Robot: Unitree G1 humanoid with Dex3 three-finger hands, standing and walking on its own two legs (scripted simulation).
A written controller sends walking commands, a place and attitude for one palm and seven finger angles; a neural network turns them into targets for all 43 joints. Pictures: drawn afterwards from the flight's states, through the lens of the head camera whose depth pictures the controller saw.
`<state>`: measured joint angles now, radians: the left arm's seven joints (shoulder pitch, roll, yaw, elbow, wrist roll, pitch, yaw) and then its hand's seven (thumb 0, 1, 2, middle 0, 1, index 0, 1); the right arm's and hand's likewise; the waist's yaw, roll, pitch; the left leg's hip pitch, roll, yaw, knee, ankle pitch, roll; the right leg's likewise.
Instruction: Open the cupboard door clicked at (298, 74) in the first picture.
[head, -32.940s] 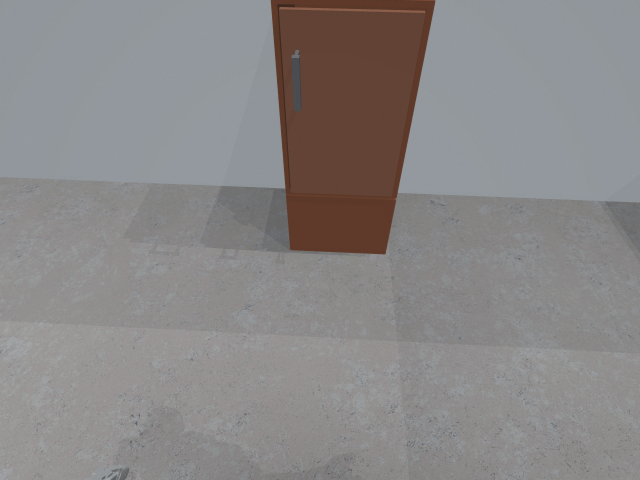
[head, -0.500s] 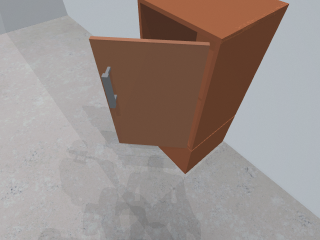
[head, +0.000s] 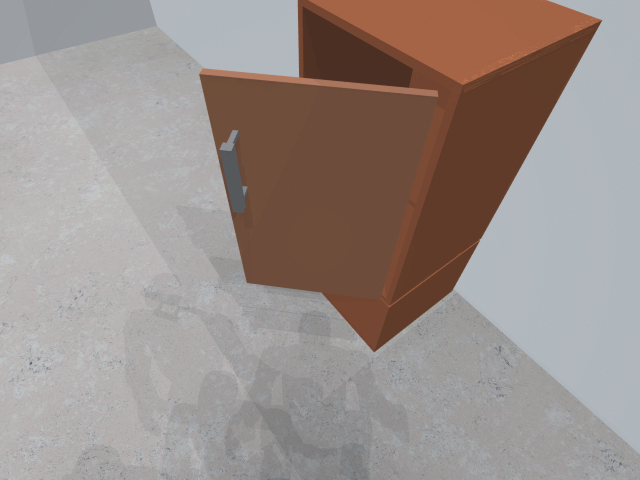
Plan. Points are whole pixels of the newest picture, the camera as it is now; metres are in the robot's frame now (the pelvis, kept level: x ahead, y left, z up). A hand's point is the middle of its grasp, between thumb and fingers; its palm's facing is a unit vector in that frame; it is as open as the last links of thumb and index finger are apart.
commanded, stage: come to a stop and stand still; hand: left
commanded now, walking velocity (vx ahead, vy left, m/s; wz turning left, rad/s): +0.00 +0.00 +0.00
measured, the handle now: (236, 172) +0.60 +0.20 +0.00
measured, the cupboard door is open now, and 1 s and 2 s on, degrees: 45 45 45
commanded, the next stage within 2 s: look again from close up in 0.76 s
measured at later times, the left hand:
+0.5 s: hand out of the picture +0.04 +0.27 -0.15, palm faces +0.00 -0.95 -0.32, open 7.4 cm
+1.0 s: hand out of the picture -0.05 +0.22 -0.16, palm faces -0.01 -0.97 -0.24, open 7.4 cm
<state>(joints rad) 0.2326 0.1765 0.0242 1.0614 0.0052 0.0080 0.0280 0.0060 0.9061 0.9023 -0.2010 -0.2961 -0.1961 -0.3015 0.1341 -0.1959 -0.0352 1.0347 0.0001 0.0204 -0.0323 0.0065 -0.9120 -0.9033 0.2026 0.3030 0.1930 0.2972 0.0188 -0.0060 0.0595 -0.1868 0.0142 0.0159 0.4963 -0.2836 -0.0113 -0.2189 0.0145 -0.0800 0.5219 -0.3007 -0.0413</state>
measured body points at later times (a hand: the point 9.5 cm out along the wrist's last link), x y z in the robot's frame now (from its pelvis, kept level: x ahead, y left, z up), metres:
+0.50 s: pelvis -0.05 +0.04 +0.00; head -0.07 +0.04 +0.45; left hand +0.04 +0.32 -0.12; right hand +0.01 -0.23 -0.13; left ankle -0.03 +0.12 -0.73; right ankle -0.01 -0.09 -0.73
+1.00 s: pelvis -0.05 +0.03 +0.01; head -0.06 +0.03 +0.46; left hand -0.05 +0.27 -0.15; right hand -0.03 -0.23 -0.14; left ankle -0.03 +0.12 -0.73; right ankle -0.01 -0.09 -0.73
